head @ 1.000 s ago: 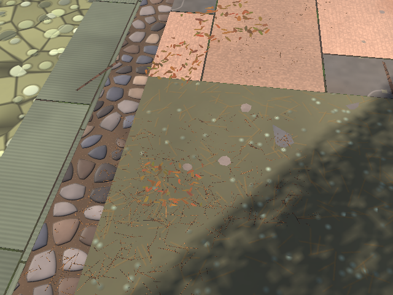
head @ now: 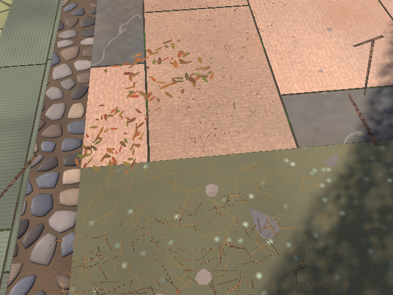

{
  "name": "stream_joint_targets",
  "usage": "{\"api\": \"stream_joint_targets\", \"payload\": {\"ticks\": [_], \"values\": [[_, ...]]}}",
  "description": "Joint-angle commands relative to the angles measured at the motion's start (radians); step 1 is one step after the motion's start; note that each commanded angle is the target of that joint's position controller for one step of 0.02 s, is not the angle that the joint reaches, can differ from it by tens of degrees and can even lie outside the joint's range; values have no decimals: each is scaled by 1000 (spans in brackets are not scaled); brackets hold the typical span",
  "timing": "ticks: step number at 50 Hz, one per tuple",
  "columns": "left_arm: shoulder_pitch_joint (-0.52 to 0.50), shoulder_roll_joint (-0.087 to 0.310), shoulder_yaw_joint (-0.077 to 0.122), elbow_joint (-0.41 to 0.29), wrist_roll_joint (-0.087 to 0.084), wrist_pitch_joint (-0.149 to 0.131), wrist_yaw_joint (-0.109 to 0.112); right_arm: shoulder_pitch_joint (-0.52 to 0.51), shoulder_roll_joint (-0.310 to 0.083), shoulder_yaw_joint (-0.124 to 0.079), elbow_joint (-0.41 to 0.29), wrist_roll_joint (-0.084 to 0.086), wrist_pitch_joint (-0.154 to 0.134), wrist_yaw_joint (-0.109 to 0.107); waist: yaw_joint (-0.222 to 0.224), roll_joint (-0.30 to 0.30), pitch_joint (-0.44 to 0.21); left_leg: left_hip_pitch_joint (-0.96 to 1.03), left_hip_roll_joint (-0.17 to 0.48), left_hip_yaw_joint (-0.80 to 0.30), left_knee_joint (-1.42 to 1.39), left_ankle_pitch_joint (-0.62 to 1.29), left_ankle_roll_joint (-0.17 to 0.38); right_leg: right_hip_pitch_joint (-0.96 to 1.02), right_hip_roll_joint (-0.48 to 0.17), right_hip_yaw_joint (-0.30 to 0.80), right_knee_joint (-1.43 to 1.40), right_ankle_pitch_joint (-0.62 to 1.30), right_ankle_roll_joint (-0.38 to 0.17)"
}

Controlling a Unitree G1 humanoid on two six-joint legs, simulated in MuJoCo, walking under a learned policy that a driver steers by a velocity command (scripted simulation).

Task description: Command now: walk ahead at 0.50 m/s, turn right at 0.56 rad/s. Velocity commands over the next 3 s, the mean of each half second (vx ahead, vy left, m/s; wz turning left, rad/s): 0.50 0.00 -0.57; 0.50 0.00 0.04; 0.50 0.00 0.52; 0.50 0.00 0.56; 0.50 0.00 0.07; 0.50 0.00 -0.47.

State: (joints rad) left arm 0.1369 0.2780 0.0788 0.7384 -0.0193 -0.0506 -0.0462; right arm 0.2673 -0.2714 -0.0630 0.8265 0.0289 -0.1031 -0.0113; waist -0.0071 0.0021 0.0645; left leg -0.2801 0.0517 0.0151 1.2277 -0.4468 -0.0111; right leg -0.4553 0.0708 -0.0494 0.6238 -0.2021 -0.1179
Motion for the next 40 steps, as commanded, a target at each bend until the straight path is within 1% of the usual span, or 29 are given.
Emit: {"api": "stream_joint_targets", "payload": {"ticks": [1, 2, 3, 5, 6, 8, 10, 11, 13, 14, 16, 17, 18, 19, 20, 21, 22, 23, 24, 25, 26, 27, 28, 30, 32, 34, 36, 38, 40], "values": [[99, 95, 26, -46, -1, -23, 9, -69, -129, -26, -122, -21, -54, -5, 27, 6, -157, -442, 62, -111, 17, 94, 28, 458, -283, 479, -345, 146, -199], [68, 85, 20, -65, 9, -24, 14, -46, -132, -31, -120, -31, -40, -4, -2, -12, -137, -378, 79, -114, -23, 124, 21, 372, -257, 435, -367, 202, -193], [64, 93, 22, -71, 9, -25, 18, -37, -126, -33, -123, -37, -27, -3, -15, -13, -130, -348, 79, -107, -63, 140, 7, 325, -243, 419, -385, 244, -195], [89, 122, 30, -68, 6, -30, 30, -54, -98, -27, -137, -45, -9, -4, -19, -10, -112, -339, 70, -83, -151, 183, -23, 258, -224, 362, -400, 342, -197], [105, 138, 33, -65, 5, -30, 37, -88, -87, -23, -152, -47, -4, -6, -12, -13, -98, -350, 62, -73, -211, 228, -37, 238, -212, 337, -403, 362, -191], [136, 147, 36, -58, -1, -24, 48, -172, -69, -13, -176, -48, -3, -5, 17, -38, -80, -349, 36, -64, -370, 357, -51, 217, -174, 298, -394, 340, -158], [164, 147, 36, -53, -6, -16, 54, -246, -51, -4, -194, -42, -8, 3, 50, -69, -76, -304, -2, -58, -532, 477, -50, 205, -144, 280, -375, 268, -123], [177, 148, 35, -51, -6, -13, 56, -277, -50, -2, -201, -37, -11, 9, 64, -81, -74, -280, -20, -53, -592, 514, -50, 203, -141, 288, -367, 230, -113], [209, 153, 36, -42, -9, -7, 58, -325, -64, -4, -218, -25, -18, 19, 85, -95, -72, -254, -40, -60, -657, 532, -45, 228, -163, 335, -343, 181, -106], [221, 150, 36, -38, -11, -4, 59, -338, -75, -7, -226, -23, -23, 25, 88, -97, -71, -253, -45, -71, -685, 517, -38, 258, -175, 366, -317, 164, -104], [228, 146, 36, -38, -11, 2, 64, -334, -102, -18, -231, -21, -34, 34, 76, -108, -76, -231, -54, -89, -734, 455, -17, 319, -201, 434, -262, 137, -91], [219, 150, 38, -41, -9, 4, 66, -312, -114, -24, -229, -19, -39, 35, 60, -125, -78, -202, -55, -91, -745, 411, -2, 335, -210, 462, -235, 148, -83], [201, 146, 38, -48, -7, 7, 66, -261, -124, -31, -219, -18, -45, 34, 29, -141, -89, -136, -59, -80, -768, 386, 16, 337, -205, 476, -198, 177, -70], [181, 124, 30, -59, -5, 7, 65, -167, -145, -45, -197, -25, -50, 28, -23, -137, -135, 6, -54, -70, -805, 400, 45, 314, -162, 455, -110, 239, -43], [165, 71, 10, -80, 7, 2, 59, -26, -192, -60, -183, -43, -53, 20, -90, -73, -260, 254, 78, -183, -778, 377, 109, 212, -107, 390, 125, 182, -6], [295, 6, -11, -103, -12, -7, 60, 105, -277, -82, -157, -63, -43, 16, -63, 209, -417, 637, 317, -593, -819, 214, 270, -139, 41, 249, 476, -186, 71], [321, 75, -7, -98, -25, -10, 61, 115, -213, -69, -147, -37, -35, 23, -60, 299, -410, 655, 390, -826, -903, -16, 301, -314, -11, 246, 651, -383, 86], [243, 148, 11, -90, -23, -6, 60, 70, -135, -47, -158, -28, -28, 21, -82, 173, -263, 528, 343, -698, -927, -75, 257, -362, -57, 250, 713, -294, 92], [175, 146, 11, -101, -10, -1, 60, 26, -110, -36, -160, -34, -18, 20, -73, 90, -174, 397, 295, -556, -937, 14, 223, -340, -90, 209, 708, -217, 96], [131, 126, 10, -115, 4, -3, 57, -6, -90, -27, -149, -38, -13, 22, -53, 61, -101, 274, 249, -459, -964, 122, 217, -316, -111, 201, 655, -169, 97], [125, 109, 11, -119, 4, -3, 51, -24, -74, -19, -142, -44, -14, 23, -27, 76, -73, 198, 213, -385, -991, 195, 207, -272, -136, 200, 608, -140, 94], [140, 88, 7, -116, -3, 0, 47, -32, -72, -18, -135, -44, -16, 26, -9, 97, -63, 150, 189, -333, -1015, 236, 206, -233, -145, 188, 569, -128, 93], [148, 68, 3, -112, -4, 3, 45, -29, -74, -19, -125, -38, -20, 28, -1, 103, -65, 130, 180, -294, -1032, 281, 216, -215, -147, 172, 533, -124, 94], [114, 48, -6, -125, 5, 4, 44, -18, -106, -27, -103, -30, -26, 30, 4, 90, -57, 122, 185, -239, -1062, 374, 239, -229, -158, 152, 434, -84, 103], [58, 34, -18, -138, 17, -5, 40, -6, -132, -32, -86, -22, -23, 28, -6, 68, -59, 130, 180, -197, -1074, 442, 246, -224, -177, 122, 307, 8, 110], [-14, 18, -28, -151, 16, -20, 33, 9, -148, -33, -73, -11, -10, 25, -29, 66, -49, 111, 147, -148, -1073, 466, 230, -170, -163, 91, 157, 103, 116], [-82, 19, -30, -163, 10, -30, 25, 49, -168, -36, -57, -3, 1, 23, -55, 70, -41, 103, 135, -130, -1057, 465, 219, -107, -132, 69, 44, 163, 128], [-130, 36, -25, -178, 2, -38, 17, 93, -182, -38, -40, 2, 11, 23, -69, 80, -38, 132, 156, -157, -1032, 443, 213, -75, -111, 66, -25, 169, 130], [-139, 61, -16, -188, -3, -47, 12, 106, -189, -39, -30, 6, 21, 20, -54, 98, -41, 163, 179, -200, -993, 415, 195, -28, -100, 77, -89, 137, 114]]}}
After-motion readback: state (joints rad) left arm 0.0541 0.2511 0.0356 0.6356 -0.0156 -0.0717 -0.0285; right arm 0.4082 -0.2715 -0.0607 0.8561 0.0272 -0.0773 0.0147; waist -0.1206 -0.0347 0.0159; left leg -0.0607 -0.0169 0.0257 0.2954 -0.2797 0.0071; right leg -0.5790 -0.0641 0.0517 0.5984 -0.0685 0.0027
